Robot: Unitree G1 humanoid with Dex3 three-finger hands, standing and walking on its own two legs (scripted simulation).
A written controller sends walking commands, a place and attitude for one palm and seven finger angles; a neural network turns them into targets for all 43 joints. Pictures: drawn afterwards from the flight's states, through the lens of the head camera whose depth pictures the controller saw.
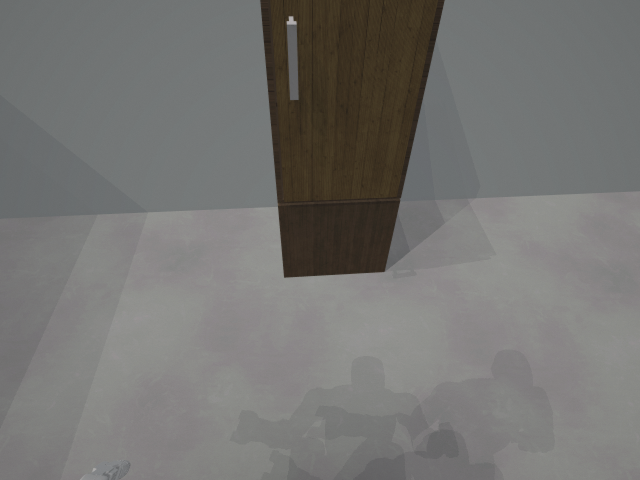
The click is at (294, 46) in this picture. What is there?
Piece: cupboard door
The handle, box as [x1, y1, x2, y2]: [287, 16, 298, 99]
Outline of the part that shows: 289,16 289,20 287,21 287,41 290,99 298,99 296,23 293,20 292,16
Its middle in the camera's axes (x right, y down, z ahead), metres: -0.07 -0.41 +0.89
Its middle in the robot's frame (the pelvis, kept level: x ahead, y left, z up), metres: +0.95 +0.12 +0.11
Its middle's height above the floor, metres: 0.88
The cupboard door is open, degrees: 0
